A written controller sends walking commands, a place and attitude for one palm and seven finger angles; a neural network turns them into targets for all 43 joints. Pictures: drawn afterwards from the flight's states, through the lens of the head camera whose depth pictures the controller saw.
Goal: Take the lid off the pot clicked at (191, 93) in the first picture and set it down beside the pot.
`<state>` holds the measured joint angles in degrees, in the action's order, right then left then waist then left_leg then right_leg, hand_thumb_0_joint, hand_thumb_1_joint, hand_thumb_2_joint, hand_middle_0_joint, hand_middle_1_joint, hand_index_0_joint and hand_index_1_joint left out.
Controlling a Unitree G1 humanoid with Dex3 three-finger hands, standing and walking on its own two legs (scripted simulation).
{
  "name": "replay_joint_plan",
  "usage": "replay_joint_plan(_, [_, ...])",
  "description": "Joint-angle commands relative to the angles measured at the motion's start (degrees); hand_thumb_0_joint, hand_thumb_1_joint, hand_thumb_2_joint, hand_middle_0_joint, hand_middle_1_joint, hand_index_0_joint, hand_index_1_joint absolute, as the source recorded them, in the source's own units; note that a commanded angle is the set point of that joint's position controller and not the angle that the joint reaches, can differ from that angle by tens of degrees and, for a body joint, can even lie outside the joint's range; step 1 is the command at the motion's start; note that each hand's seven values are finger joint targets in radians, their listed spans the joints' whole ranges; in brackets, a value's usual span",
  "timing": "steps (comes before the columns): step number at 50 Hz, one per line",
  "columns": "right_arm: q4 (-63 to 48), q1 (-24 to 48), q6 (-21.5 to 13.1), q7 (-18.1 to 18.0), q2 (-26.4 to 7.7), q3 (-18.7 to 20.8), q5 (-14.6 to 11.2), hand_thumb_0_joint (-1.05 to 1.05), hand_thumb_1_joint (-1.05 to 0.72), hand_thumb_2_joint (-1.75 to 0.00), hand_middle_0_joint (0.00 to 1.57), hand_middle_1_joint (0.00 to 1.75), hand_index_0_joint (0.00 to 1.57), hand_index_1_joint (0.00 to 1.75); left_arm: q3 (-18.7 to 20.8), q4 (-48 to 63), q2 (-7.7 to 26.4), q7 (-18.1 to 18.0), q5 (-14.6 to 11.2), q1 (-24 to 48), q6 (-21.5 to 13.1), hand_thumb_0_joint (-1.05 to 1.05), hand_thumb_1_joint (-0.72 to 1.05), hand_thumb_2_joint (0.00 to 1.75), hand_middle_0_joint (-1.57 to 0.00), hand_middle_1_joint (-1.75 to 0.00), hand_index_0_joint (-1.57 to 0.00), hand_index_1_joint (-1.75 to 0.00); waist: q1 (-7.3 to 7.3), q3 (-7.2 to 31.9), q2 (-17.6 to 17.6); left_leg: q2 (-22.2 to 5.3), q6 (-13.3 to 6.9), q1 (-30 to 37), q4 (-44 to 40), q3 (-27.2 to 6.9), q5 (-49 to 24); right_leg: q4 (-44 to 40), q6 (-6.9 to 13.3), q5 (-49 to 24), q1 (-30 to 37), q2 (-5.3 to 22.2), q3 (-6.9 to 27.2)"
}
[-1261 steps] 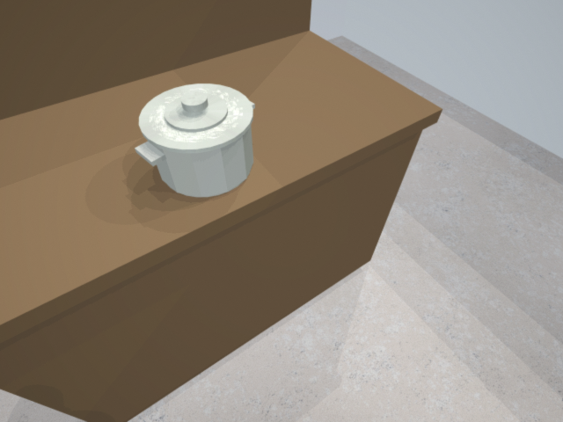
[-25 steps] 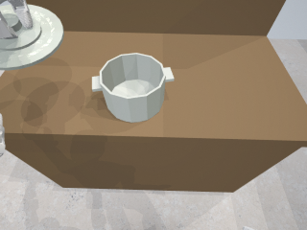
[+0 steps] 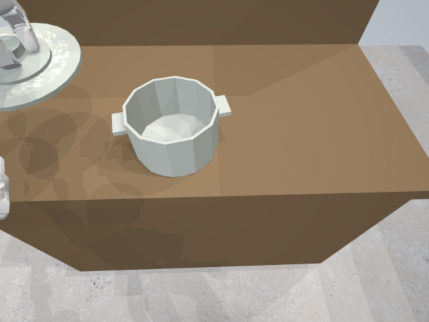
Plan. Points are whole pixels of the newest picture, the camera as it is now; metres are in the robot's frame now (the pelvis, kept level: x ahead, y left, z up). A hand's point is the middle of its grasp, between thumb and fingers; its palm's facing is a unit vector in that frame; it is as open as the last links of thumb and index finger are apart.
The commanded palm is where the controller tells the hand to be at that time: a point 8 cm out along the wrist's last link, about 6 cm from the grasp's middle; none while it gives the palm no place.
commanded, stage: lower the lid onto the table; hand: left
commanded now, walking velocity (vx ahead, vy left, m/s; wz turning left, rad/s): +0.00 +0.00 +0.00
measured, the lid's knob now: (6, 48) +0.51 +0.31 +0.23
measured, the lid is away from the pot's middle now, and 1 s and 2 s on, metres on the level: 0.24 0.23 0.24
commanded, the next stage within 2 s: none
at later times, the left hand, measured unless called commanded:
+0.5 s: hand (12, 80) +0.45 +0.29 +0.21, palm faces -0.33 -0.15 -0.93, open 6.5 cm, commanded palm +0.46 +0.30 +0.28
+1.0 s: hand (33, 91) +0.47 +0.29 +0.17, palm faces -0.39 -0.16 -0.91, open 6.4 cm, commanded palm +0.48 +0.30 +0.25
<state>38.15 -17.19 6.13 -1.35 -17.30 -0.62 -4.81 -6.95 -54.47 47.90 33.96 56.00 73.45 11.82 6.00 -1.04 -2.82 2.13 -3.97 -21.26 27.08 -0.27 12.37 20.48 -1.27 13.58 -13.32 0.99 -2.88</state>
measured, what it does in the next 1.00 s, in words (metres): stands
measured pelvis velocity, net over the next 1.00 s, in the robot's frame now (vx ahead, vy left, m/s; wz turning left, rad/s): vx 0.00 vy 0.00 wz -0.01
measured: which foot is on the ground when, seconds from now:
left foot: down 0.00-1.00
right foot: down 0.00-1.00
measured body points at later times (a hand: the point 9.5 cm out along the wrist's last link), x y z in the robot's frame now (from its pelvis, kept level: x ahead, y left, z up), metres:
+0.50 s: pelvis -0.01 -0.01 +0.00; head +0.05 -0.01 +0.45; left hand +0.47 +0.30 +0.26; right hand +0.07 -0.29 -0.12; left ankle +0.01 +0.07 -0.74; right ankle -0.04 -0.14 -0.74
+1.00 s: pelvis +0.00 +0.00 +0.00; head +0.06 +0.00 +0.44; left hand +0.49 +0.29 +0.22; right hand +0.03 -0.28 -0.12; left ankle +0.01 +0.07 -0.74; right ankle -0.04 -0.14 -0.74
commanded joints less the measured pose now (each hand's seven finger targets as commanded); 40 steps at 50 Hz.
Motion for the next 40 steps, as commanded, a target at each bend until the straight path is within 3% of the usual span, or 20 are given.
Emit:
replay_joint_plan(1, [-6.95,0.04,-0.91,-0.23,-9.51,3.19,-0.1,0.0,-0.9,-0.9,0.2,0.3,0.2,0.3,5.37,16.75,16.89,-2.94,1.22,29.71,0.49,0.0,0.7,0.95,-0.77,-1.06,-0.91,-1.11,-0.99,28.89,-5.75,-0.17,-1.13,25.36,1.75,-4.61,-33.06,0.97,3.49,-21.18,-0.84,-4.74,-1.14])
replay_joint_plan(4, [-6.91,-0.22,-0.68,-0.22,-9.71,3.41,-0.41,0.0,-0.9,-0.9,0.2,0.3,0.2,0.3,3.76,16.56,14.62,-2.87,0.08,28.19,0.87,0.0,0.7,0.95,-0.77,-1.06,-0.91,-1.11,-0.54,27.64,-5.59,-0.39,-0.94,25.37,1.94,-4.8,-32.32,0.41,3.5,-19.86,-2.29,-4.58,-1.34])
replay_joint_plan(5, [-6.89,-0.2,-0.57,-0.26,-9.56,3.25,-0.36,0.0,-0.9,-0.9,0.2,0.3,0.2,0.3,5.0,17.94,16.45,-3.17,0.67,29.19,0.78,0.0,0.7,0.95,-0.77,-1.06,-0.91,-1.11,-0.74,28.49,-5.45,-0.47,-0.84,25.71,1.4,-4.68,-30.67,0.52,3.28,-18.82,-1.77,-4.85,-1.27])
replay_joint_plan(6, [-6.56,0.44,-0.41,-0.49,-9.34,3.05,-0.41,0.0,-0.9,-0.9,0.2,0.3,0.2,0.3,2.71,15.81,13.48,-2.75,0.49,29.7,0.9,0.0,0.7,0.95,-0.77,-1.06,-0.91,-1.11,-0.14,26.43,-5.2,-0.03,-1.22,24.54,1.53,-4.41,-28.63,0.27,3.3,-18.59,-2.56,-4.95,-1.48])
replay_joint_plan(10, [-6.71,0.23,-0.62,-0.79,-9.64,3.0,-0.16,0.0,-0.9,-0.9,0.2,0.3,0.2,0.3,6.25,20.32,18.92,-3.88,0.92,32.9,-0.09,0.0,0.7,0.95,-0.77,-1.06,-0.91,-1.11,-0.75,31.59,-6.17,0.04,-1.04,25.8,1.17,-4.47,-27.71,0.69,3.38,-19.13,0.53,-4.71,-0.88])
replay_joint_plan(11, [-6.4,0.56,-0.72,-1.08,-9.35,2.93,-0.2,0.0,-0.9,-0.9,0.2,0.3,0.2,0.3,4.73,16.01,16.29,-3.57,0.87,31.22,-0.2,0.0,0.7,0.95,-0.77,-1.06,-0.91,-1.11,-0.18,29.03,-5.48,0.22,-1.4,24.91,1.48,-4.1,-26.11,0.41,3.39,-18.5,-0.91,-4.79,-1.12])
replay_joint_plan(14, [-5.68,0.12,-0.61,-1.18,-9.78,2.7,-0.54,0.0,-0.9,-0.9,0.2,0.3,0.2,0.3,4.75,11.06,16.75,-3.63,-0.17,28.17,-1.19,0.0,0.7,0.95,-0.77,-1.06,-0.91,-1.11,-0.21,26.05,-3.7,0.3,-1.33,21.68,0.92,-3.23,-22.59,0.06,3.36,-18.5,-0.11,-4.23,-1.03])
replay_joint_plan(17, [-5.57,0.38,-0.58,-1.27,-9.45,2.55,-0.5,0.0,-0.9,-0.9,0.2,0.3,0.2,0.3,4.61,10.43,16.93,-3.64,0.33,29.92,-1.83,0.0,0.7,0.95,-0.77,-1.06,-0.91,-1.11,-0.28,25.49,-2.74,0.4,-1.46,20.62,0.43,-3.1,-20.7,0.47,3.17,-19.07,0.85,-4.26,-0.99])
replay_joint_plan(19, [-5.35,0.6,-0.54,-1.27,-9.62,2.68,-0.47,0.0,-0.9,-0.9,0.2,0.3,0.2,0.3,2.89,9.21,14.89,-3.46,-0.52,28.9,-2.35,0.0,0.7,0.95,-0.77,-1.06,-0.91,-1.11,0.12,24.31,-3.36,0.28,-1.45,20.18,0.52,-2.79,-20.26,-0.04,3.28,-18.73,0.26,-3.98,-0.94])
replay_joint_plan(20, [-5.32,0.55,-0.46,-1.19,-9.6,2.73,-0.44,0.0,-0.9,-0.9,0.2,0.3,0.2,0.3,3.22,12.07,15.62,-3.69,-0.04,31.32,-2.51,0.0,0.7,0.95,-0.77,-1.06,-0.91,-1.11,-0.02,25.92,-4.49,0.09,-1.29,21.46,0.04,-3.1,-20.25,0.11,3.14,-18.13,0.52,-4.2,-0.85])
replay_joint_plan(22, [-4.76,0.33,-0.56,-1.35,-9.32,2.74,-0.46,0.0,-0.9,-0.9,0.2,0.3,0.2,0.3,0.82,9.13,11.92,-3.54,-0.49,30.3,-2.53,0.0,0.7,0.95,-0.77,-1.06,-0.91,-1.11,0.72,23.58,-4.48,0.16,-1.38,21.3,0.35,-3.29,-19.16,-0.1,3.18,-16.72,-1.64,-4.46,-1.24])
replay_joint_plan(24, [-4.25,-0.18,-0.64,-1.43,-9.83,2.8,-0.28,0.0,-0.9,-0.9,0.2,0.3,0.2,0.3,0.97,7.53,12.3,-3.54,-1.03,28.5,-3.12,0.0,0.7,0.95,-0.77,-1.06,-0.91,-1.11,0.84,22.73,-4.24,0.17,-1.54,20.35,0.3,-2.78,-17.84,-0.52,3.28,-16.55,-1.63,-4.21,-1.2])
replay_joint_plan(25, [-4.28,-0.55,-0.57,-1.38,-9.8,2.67,-0.31,0.0,-0.9,-0.9,0.2,0.3,0.2,0.3,3.65,8.62,15.91,-4.02,-0.33,29.17,-3.51,0.0,0.7,0.95,-0.77,-1.06,-0.91,-1.11,0.33,24.43,-3.65,0.14,-1.39,20.05,-0.1,-2.86,-17.26,-0.11,3.14,-16.46,0.08,-4.41,-0.94])
replay_joint_plan(29, [-3.43,-0.57,-0.69,-1.84,-10.0,2.91,-0.27,0.0,-0.9,-0.9,0.2,0.3,0.2,0.3,-0.07,8.09,11.88,-3.81,-1.38,30.98,-4.31,0.0,0.7,0.95,-0.77,-1.06,-0.91,-1.11,1.28,23.78,-4.18,0.27,-1.75,19.96,-0.16,-2.71,-15.68,-0.55,3.21,-16.34,-0.85,-4.17,-1.04])
replay_joint_plan(33, [-3.55,-1.43,-1.26,-2.1,-10.14,3.05,0.25,0.0,-0.9,-0.9,0.2,0.3,0.2,0.3,6.16,12.78,19.08,-5.04,-0.25,32.37,-5.97,0.0,0.7,0.95,-0.77,-1.06,-0.91,-1.11,0.1,29.9,-7.48,0.21,-1.65,23.55,0.42,-3.65,-20.43,0.42,3.39,-18.05,1.36,-4.59,-0.59])
replay_joint_plan(34, [-3.88,-1.45,-1.52,-2.11,-10.23,3.09,0.43,0.0,-0.9,-0.9,0.2,0.3,0.2,0.3,5.27,12.09,17.89,-5.06,-0.79,30.27,-6.43,0.0,0.7,0.95,-0.77,-1.06,-0.91,-1.11,0.14,29.63,-8.29,0.23,-1.59,23.91,1.14,-3.81,-23.5,0.39,3.59,-19.32,0.47,-4.48,-0.59])
replay_joint_plan(35, [-3.57,-2.0,-1.35,-2.05,-9.97,3.12,0.35,0.0,-0.9,-0.9,0.2,0.3,0.2,0.3,6.3,11.43,18.62,-5.28,-0.42,29.96,-6.59,0.0,0.7,0.95,-0.77,-1.06,-0.91,-1.11,0.3,29.06,-6.08,0.07,-1.55,23.4,1.1,-3.95,-23.46,0.65,3.25,-19.39,0.8,-4.74,-0.58])
replay_joint_plan(36, [-3.4,-2.02,-1.14,-1.92,-10.04,3.28,0.22,0.0,-0.9,-0.9,0.2,0.3,0.2,0.3,5.07,8.73,16.41,-4.88,-0.63,28.37,-6.47,0.0,0.7,0.95,-0.77,-1.06,-0.91,-1.11,0.48,26.88,-5.75,0.13,-1.74,22.27,1.16,-3.63,-22.24,0.39,3.15,-18.89,-0.38,-4.67,-0.84])
replay_joint_plan(38, [-3.03,-2.49,-0.62,-1.59,-10.29,3.14,-0.09,0.0,-0.9,-0.9,0.2,0.3,0.2,0.3,4.74,3.59,15.96,-4.56,-0.94,25.13,-6.42,0.0,0.7,0.95,-0.77,-1.06,-0.91,-1.11,0.5,22.11,-3.06,0.2,-1.54,18.2,0.33,-3.21,-17.43,0.07,3.16,-16.74,-1.34,-4.69,-1.26])
replay_joint_plan(40, [-3.91,-2.14,-0.27,-1.1,-10.52,3.49,-0.02,0.0,-0.9,-0.9,0.2,0.3,0.2,0.3,5.95,8.82,17.6,-4.97,-0.61,27.34,-6.57,0.0,0.7,0.95,-0.77,-1.06,-0.91,-1.11,-0.2,25.66,-5.25,-0.04,-1.18,20.58,0.41,-3.91,-21.15,0.7,3.42,-17.65,-0.45,-4.58,-0.96])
